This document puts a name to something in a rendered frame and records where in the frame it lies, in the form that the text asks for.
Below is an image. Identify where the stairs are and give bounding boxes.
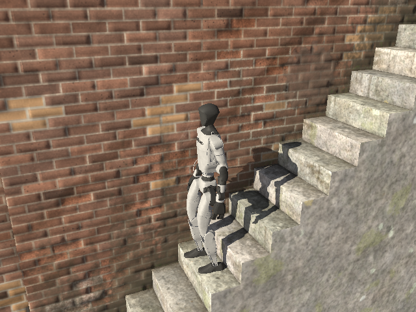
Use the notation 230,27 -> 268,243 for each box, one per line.
125,24 -> 416,312

